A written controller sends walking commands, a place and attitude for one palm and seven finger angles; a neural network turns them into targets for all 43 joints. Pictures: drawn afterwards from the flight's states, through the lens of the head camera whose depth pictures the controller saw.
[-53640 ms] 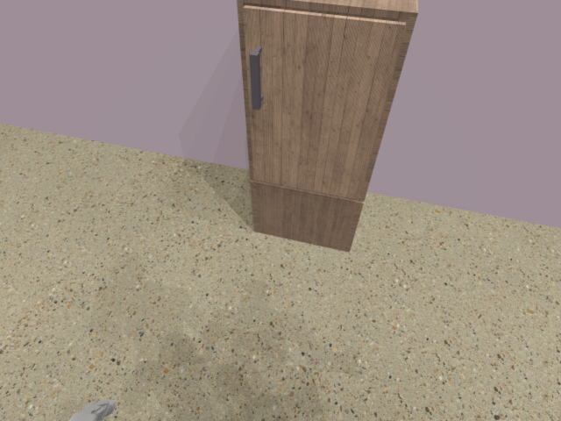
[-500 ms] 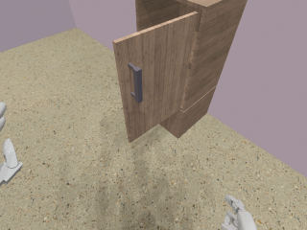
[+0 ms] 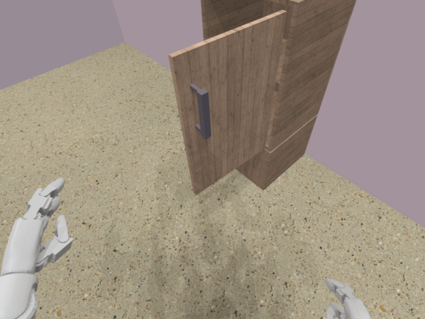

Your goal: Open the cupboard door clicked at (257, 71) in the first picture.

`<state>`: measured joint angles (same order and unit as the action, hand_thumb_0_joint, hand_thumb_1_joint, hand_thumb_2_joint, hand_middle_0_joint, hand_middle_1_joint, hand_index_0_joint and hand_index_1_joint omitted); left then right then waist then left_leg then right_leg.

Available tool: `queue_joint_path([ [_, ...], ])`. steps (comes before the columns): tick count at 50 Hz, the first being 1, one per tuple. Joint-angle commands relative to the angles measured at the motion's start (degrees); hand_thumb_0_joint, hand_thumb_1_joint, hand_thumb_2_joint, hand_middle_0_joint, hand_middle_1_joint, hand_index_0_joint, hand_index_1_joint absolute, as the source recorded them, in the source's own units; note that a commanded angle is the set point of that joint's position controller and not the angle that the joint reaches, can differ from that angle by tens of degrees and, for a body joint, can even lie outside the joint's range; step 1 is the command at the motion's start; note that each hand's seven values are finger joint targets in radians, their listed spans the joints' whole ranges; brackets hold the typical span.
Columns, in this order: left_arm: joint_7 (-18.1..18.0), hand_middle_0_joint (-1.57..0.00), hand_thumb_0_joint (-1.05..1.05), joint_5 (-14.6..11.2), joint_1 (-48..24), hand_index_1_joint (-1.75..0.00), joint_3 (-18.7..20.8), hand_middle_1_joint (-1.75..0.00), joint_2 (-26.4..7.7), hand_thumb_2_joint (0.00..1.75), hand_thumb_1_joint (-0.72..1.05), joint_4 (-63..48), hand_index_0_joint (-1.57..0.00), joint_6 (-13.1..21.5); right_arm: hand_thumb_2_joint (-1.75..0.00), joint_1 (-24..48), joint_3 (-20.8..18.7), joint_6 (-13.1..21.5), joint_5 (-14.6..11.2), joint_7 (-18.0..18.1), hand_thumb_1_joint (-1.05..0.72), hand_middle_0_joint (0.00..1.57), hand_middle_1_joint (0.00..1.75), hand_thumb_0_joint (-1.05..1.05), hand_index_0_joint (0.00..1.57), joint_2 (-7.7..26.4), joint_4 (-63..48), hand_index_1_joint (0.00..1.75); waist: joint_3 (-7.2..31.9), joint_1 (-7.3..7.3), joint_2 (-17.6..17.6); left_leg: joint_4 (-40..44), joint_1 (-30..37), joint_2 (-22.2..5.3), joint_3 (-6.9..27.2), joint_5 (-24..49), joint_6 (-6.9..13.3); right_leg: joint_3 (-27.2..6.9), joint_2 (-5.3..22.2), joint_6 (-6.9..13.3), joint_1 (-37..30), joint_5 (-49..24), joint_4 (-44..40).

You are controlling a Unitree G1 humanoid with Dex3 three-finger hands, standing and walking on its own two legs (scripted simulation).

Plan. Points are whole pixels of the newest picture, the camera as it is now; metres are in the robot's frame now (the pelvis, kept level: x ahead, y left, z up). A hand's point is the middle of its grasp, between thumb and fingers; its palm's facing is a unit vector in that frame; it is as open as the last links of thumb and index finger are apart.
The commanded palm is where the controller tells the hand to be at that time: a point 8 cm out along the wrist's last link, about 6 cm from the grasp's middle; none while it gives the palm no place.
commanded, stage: let the arm hang, fingers relaxed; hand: left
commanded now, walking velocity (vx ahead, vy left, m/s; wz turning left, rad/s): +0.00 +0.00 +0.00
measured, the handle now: (200, 112) +0.64 +0.09 +0.01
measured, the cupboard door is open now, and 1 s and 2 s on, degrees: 86 86 86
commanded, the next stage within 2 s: look to check the result in 1.02 s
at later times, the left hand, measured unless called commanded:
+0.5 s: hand out of the picture +0.01 +0.19 -0.16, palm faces +0.02 -0.96 -0.29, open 7.3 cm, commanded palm none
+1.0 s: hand out of the picture +0.08 +0.18 -0.15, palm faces +0.02 -0.96 -0.27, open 7.4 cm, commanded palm none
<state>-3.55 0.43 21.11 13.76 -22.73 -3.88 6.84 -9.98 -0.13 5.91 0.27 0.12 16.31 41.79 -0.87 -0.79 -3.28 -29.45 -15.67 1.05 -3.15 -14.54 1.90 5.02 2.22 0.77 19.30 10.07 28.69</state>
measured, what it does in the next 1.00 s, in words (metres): stands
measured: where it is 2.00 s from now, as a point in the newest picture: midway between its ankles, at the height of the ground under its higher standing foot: outside the picture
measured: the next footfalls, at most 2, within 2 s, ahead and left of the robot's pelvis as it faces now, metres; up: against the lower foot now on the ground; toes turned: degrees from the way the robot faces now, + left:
none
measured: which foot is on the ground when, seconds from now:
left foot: down 0.00-1.00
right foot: down 0.00-1.00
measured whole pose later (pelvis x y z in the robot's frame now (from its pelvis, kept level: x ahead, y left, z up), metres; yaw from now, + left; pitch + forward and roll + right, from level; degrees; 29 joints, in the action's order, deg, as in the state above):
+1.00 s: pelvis +0.02 -0.03 +0.01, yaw +0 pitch -2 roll +1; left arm -0.5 0.5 6.9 1.3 -12.8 64.9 0.6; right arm -11.5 0.2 -0.1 1.5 0.8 14.1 64.2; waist -3.0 0.4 -1.3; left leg -20.2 -7.3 -0.3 -2.0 -11.4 -0.2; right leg 6.1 0.3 2.7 11.7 8.5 21.4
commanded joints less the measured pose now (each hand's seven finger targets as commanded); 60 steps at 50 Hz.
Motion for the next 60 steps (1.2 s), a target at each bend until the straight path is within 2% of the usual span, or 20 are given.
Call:
queue_joint_path([
  [1,3.4,-0.2,0.0,1.6,-1.6,-0.3,-7.5,-0.3,-0.4,0.9,0.9,20.1,-0.2,-6.0,-0.9,1.9,-3.2,-1.7,0.6,-0.2,-0.9,0.2,0.3,0.0,0.2,10.4,-1.3,0.3,4.2,1.25,6.1,5.9,-6.6,-10.6,11.5,12.9,2.6,-5.2,1.4,1.9,-5.4,3.2,4.8],
  [3,3.4,-0.2,0.0,2.2,-4.0,-0.3,-7.8,-0.3,-2.6,0.9,0.9,26.8,-0.2,-5.6,-0.9,1.4,-3.2,-2.7,0.8,-0.3,-0.9,0.2,0.3,0.0,0.2,10.4,0.1,0.3,7.0,0.93,15.0,1.7,-3.5,-7.1,8.7,9.0,1.6,-8.2,4.7,3.4,-6.6,-1.5,-0.1],
  [5,3.2,-0.2,0.0,1.9,-7.5,-0.3,-8.7,-0.3,-3.5,0.9,0.9,33.3,-0.2,-5.9,-0.9,-0.8,-2.6,-4.0,0.8,-0.3,-0.9,0.2,0.3,0.0,0.2,8.2,2.3,0.3,7.9,2.17,18.6,-2.0,0.7,-2.9,5.0,3.5,0.5,-11.8,9.5,5.7,-4.6,-1.9,-5.1],
  [7,2.9,-0.2,0.0,1.4,-10.4,-0.3,-9.9,-0.3,-2.9,0.9,0.9,38.7,-0.2,-6.4,-0.9,-1.9,-2.0,-5.1,1.1,-0.1,-0.9,0.2,0.3,0.0,0.2,6.7,4.7,0.3,6.9,2.74,13.8,-1.8,3.5,-2.4,3.9,1.7,-0.1,-11.9,10.0,6.2,-2.0,2.0,-7.1],
  [9,2.6,-0.2,0.0,1.1,-11.1,-0.3,-10.8,-0.3,-1.4,0.9,0.9,43.5,-0.2,-6.7,-0.9,-1.6,-1.5,-5.6,1.3,-0.1,-0.9,0.2,0.3,0.0,0.2,5.6,6.8,0.3,5.6,2.47,2.5,1.8,3.6,-3.9,5.5,3.7,0.0,-10.1,7.5,4.8,-1.9,6.1,-6.2],
  [10,2.6,-0.2,0.0,0.9,-10.5,-0.3,-11.1,-0.3,-0.7,0.9,0.9,46.1,-0.2,-6.7,-0.9,-1.0,-1.1,-5.7,1.4,0.0,-0.9,0.2,0.3,0.0,0.2,5.0,7.7,0.3,4.1,1.8,-1.5,4.7,1.3,-5.0,6.9,3.1,0.2,-9.2,5.9,3.8,-3.4,7.1,-5.7],
  [12,2.6,-0.2,0.0,0.7,-8.6,-0.3,-11.3,-0.3,0.0,0.9,0.9,50.7,-0.2,-6.6,-0.9,-0.4,-1.0,-5.8,1.4,0.2,-0.9,0.2,0.3,0.0,0.2,4.7,9.3,0.3,3.0,0.68,-5.3,7.8,-2.4,-5.9,7.9,-0.3,0.3,-8.5,4.6,2.8,-7.3,7.5,-6.1],
  [13,2.5,-0.2,0.0,0.7,-8.2,-0.3,-11.2,-0.3,-0.4,0.9,0.9,52.5,-0.2,-6.5,-0.9,-0.8,-1.1,-6.0,1.3,0.3,-0.9,0.2,0.3,0.0,0.2,5.2,9.9,0.3,2.3,0.45,-4.0,8.0,-2.5,-5.9,7.8,-1.3,0.1,-8.5,4.6,2.8,-7.7,8.0,-7.1],
  [16,2.5,-0.2,0.0,0.5,-8.3,-0.3,-10.7,-0.3,0.1,0.9,0.9,56.7,-0.2,-6.1,-0.9,-3.7,-1.5,-6.2,1.3,0.6,-0.9,0.2,0.3,0.0,0.2,4.3,12.9,0.3,2.7,0.73,-5.4,8.3,-2.3,-5.4,7.1,-3.9,0.0,-9.2,5.4,3.6,-9.2,9.6,-9.5],
  [17,2.5,-0.2,0.0,0.5,-8.5,-0.3,-10.6,-0.3,0.0,0.9,0.9,57.9,-0.2,-6.1,-0.9,-4.3,-1.6,-6.3,1.3,0.6,-0.9,0.2,0.3,0.0,0.2,4.1,13.7,0.3,1.7,0.78,-4.3,8.3,-2.3,-5.2,6.6,-5.0,0.0,-9.3,5.7,3.6,-8.6,11.3,-10.7],
  [18,2.5,-0.2,0.0,0.5,-9.0,-0.3,-10.5,-0.3,-0.5,0.9,0.9,58.7,-0.2,-5.9,-0.9,-5.4,-1.8,-6.4,1.2,0.7,-0.9,0.2,0.3,0.0,0.2,4.8,14.1,0.3,1.1,0.97,-0.6,7.9,-1.4,-5.4,6.7,-4.5,0.0,-9.2,5.7,3.7,-8.0,12.2,-11.8],
  [21,2.6,-0.2,0.0,0.4,-10.1,-0.3,-10.5,-0.3,-0.4,0.9,0.9,61.3,-0.2,-5.8,-0.9,-7.9,-2.0,-6.5,1.2,0.8,-0.9,0.2,0.3,0.0,0.2,4.4,16.6,0.3,-0.4,1.6,3.1,7.2,0.5,-5.0,5.9,-4.1,0.2,-9.8,6.5,4.0,-5.5,15.7,-14.4],
  [24,2.4,-0.2,0.0,0.4,-10.8,-0.3,-10.4,-0.3,-0.5,0.9,0.9,63.2,-0.2,-5.9,-0.9,-9.0,-2.1,-6.6,1.2,0.9,-0.9,0.2,0.3,0.0,0.2,4.1,18.2,0.3,-1.8,1.8,4.0,7.5,1.4,-5.2,5.8,-4.1,0.3,-9.5,6.5,4.0,-3.7,17.5,-15.3],
  [29,2.4,-0.2,0.0,0.4,-11.2,-0.3,-10.1,-0.3,-1.1,0.9,0.9,65.0,-0.2,-5.9,-0.9,-9.3,-2.0,-6.2,1.3,0.9,-0.9,0.2,0.3,0.0,0.2,4.6,19.5,0.3,-2.7,1.31,5.3,9.9,-0.1,-5.7,6.3,-3.9,0.6,-8.8,5.8,3.4,-5.7,15.8,-14.6],
  [33,2.3,-0.2,0.0,0.3,-11.4,-0.3,-10.1,-0.3,-1.0,0.9,0.9,65.6,-0.2,-5.8,-0.9,-8.1,-2.0,-5.9,1.3,0.9,-0.9,0.2,0.3,0.0,0.2,5.0,20.0,0.3,-2.6,0.9,4.2,11.1,0.6,-6.1,6.4,-2.3,0.5,-8.3,5.4,3.2,-6.6,13.0,-13.8],
  [39,2.3,-0.2,0.0,0.3,-12.5,-0.3,-10.4,-0.3,-0.6,0.9,0.9,66.2,-0.2,-5.5,-0.9,-6.0,-1.5,-5.2,1.2,1.0,-0.9,0.2,0.3,0.0,0.2,4.7,20.4,0.3,-1.3,0.67,2.4,13.1,1.5,-7.2,7.0,3.4,0.2,-7.0,5.3,2.9,-10.3,3.9,-11.6],
  [42,2.3,-0.2,0.0,0.3,-12.9,-0.3,-10.5,-0.3,-0.5,0.9,0.9,66.4,-0.2,-5.4,-0.9,-5.0,-1.4,-5.0,1.1,1.1,-0.9,0.2,0.3,0.0,0.2,5.2,20.5,0.3,-0.9,0.62,2.9,13.7,2.3,-7.4,7.0,5.0,-0.1,-6.9,5.2,2.7,-11.3,1.3,-11.4],
  [51,2.3,-0.2,0.0,0.3,-13.3,-0.3,-10.8,-0.3,-0.4,0.9,0.9,66.7,-0.2,-5.0,-0.9,-2.6,-1.3,-5.0,1.1,1.3,-0.9,0.2,0.3,0.0,0.2,5.7,20.7,0.3,0.5,0.97,1.7,13.9,5.4,-7.4,6.4,7.4,-0.5,-7.0,5.4,2.5,-12.2,-2.2,-12.2],
  [55,2.2,-0.2,0.0,0.3,-13.6,-0.3,-10.7,-0.3,-0.7,0.9,0.9,66.7,-0.2,-4.8,-0.9,-1.9,-1.3,-5.0,1.0,1.4,-0.9,0.2,0.3,0.0,0.2,6.1,20.6,0.3,1.5,1.15,2.7,13.8,6.7,-7.6,6.2,8.7,-0.6,-6.9,5.5,2.5,-13.1,-5.0,-12.4],
  [60,2.2,-0.2,0.0,0.2,-13.6,-0.3,-10.8,-0.3,-1.1,0.9,0.9,67.1,-0.2,-4.7,-0.9,-1.1,-1.3,-5.1,1.0,1.4,-0.9,0.2,0.3,0.0,0.2,6.5,20.6,0.3,0.6,1.25,2.1,14.0,7.4,-7.6,5.9,8.4,-0.7,-7.1,5.6,2.5,-12.5,-4.8,-13.2],
])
